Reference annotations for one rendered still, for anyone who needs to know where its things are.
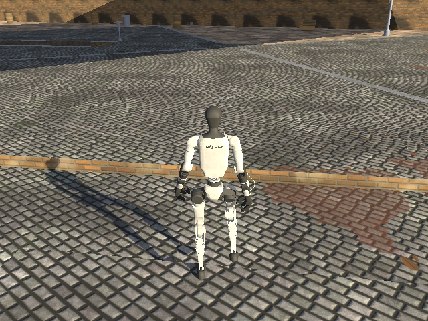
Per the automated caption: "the robot left hand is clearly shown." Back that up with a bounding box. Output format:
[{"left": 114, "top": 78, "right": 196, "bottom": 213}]
[{"left": 175, "top": 186, "right": 190, "bottom": 201}]

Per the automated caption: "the humanoid robot torso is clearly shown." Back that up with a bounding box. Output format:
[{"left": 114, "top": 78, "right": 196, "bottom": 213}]
[{"left": 198, "top": 132, "right": 229, "bottom": 201}]

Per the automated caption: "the robot right hand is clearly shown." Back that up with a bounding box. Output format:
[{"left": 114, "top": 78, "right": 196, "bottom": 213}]
[{"left": 236, "top": 195, "right": 252, "bottom": 212}]

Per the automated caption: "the right robot upper arm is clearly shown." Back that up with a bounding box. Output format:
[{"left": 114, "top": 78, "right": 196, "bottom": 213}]
[{"left": 227, "top": 135, "right": 244, "bottom": 173}]

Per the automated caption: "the humanoid robot head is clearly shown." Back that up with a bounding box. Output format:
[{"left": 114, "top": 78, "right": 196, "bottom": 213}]
[{"left": 202, "top": 106, "right": 225, "bottom": 139}]

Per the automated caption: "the left robot upper arm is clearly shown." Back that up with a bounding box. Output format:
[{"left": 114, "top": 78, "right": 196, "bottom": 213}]
[{"left": 182, "top": 135, "right": 200, "bottom": 172}]

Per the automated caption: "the right robot forearm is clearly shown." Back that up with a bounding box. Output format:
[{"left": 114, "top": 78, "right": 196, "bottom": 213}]
[{"left": 237, "top": 163, "right": 251, "bottom": 196}]

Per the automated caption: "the left robot forearm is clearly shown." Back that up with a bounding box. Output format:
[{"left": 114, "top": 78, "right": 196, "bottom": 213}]
[{"left": 176, "top": 162, "right": 189, "bottom": 189}]

